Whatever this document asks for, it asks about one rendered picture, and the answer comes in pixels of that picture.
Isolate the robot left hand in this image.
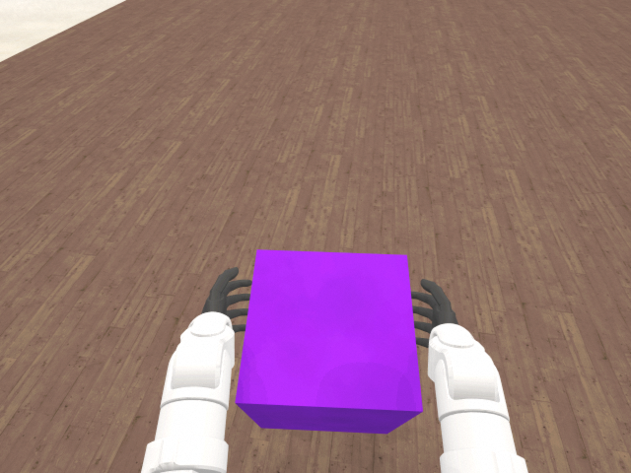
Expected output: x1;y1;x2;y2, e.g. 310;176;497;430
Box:
201;267;252;333

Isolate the carton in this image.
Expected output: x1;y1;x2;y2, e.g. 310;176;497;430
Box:
235;249;423;434

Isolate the right robot forearm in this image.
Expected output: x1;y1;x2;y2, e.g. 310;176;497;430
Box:
428;323;528;473

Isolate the robot right hand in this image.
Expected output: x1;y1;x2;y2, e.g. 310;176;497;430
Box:
411;279;458;348

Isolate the left robot forearm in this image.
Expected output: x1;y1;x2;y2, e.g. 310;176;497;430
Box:
141;312;235;473

